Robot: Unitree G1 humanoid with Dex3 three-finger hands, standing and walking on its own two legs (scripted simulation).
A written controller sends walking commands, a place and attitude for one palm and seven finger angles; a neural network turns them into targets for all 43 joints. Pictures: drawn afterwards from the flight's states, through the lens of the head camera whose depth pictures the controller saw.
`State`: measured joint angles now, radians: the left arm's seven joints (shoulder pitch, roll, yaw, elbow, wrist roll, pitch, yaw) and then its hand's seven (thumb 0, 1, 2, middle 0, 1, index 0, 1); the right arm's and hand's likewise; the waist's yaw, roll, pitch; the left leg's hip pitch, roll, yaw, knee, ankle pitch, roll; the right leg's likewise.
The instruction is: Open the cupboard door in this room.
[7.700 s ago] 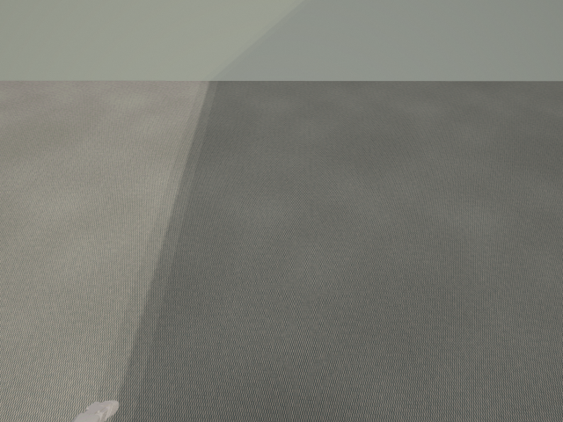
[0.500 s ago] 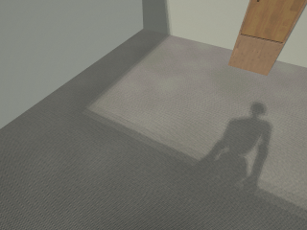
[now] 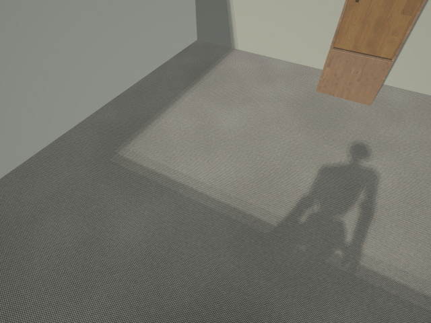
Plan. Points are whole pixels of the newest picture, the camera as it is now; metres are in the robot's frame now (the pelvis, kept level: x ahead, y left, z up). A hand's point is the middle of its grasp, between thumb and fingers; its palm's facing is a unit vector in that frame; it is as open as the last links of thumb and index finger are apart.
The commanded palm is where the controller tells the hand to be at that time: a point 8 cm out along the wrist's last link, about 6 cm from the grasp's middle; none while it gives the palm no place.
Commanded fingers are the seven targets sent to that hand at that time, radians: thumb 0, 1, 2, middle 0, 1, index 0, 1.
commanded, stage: turn or walk to find it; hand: left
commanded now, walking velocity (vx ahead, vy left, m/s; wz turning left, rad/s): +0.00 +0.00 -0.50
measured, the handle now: out of the picture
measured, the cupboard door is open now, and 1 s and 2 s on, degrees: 0 0 0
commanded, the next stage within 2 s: stand and wait in 0.02 s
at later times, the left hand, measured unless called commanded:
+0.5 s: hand out of the picture +0.03 +0.19 -0.18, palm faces +0.06 -0.97 -0.22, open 7.4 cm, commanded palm none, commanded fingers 0.00 0.90 0.90 -0.20 -0.30 -0.20 -0.30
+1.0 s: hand out of the picture +0.02 +0.20 -0.17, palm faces +0.06 -0.97 -0.24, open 7.4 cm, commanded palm none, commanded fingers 0.00 0.90 0.90 -0.20 -0.30 -0.20 -0.30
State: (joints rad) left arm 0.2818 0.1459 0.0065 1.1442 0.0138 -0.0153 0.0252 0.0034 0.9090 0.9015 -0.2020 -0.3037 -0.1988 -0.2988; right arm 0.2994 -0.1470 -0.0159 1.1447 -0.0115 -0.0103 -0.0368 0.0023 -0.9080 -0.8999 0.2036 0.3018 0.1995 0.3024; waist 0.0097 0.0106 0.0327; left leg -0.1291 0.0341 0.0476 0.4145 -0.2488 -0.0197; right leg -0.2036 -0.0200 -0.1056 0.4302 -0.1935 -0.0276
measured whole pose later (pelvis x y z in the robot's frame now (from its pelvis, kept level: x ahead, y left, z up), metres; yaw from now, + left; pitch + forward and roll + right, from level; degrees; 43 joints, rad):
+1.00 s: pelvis +0.01 +0.00 +0.00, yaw +2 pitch -2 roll +0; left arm 0.23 0.21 0.01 1.14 0.02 -0.02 0.01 0.00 0.91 0.90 -0.20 -0.30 -0.20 -0.30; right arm 0.20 -0.22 -0.02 1.11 -0.01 -0.01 -0.02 0.00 -0.91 -0.90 0.21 0.30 0.20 0.30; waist 0.02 0.01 0.04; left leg -0.12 0.02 0.02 0.41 -0.25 -0.02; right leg -0.18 -0.03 -0.14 0.42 -0.21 -0.02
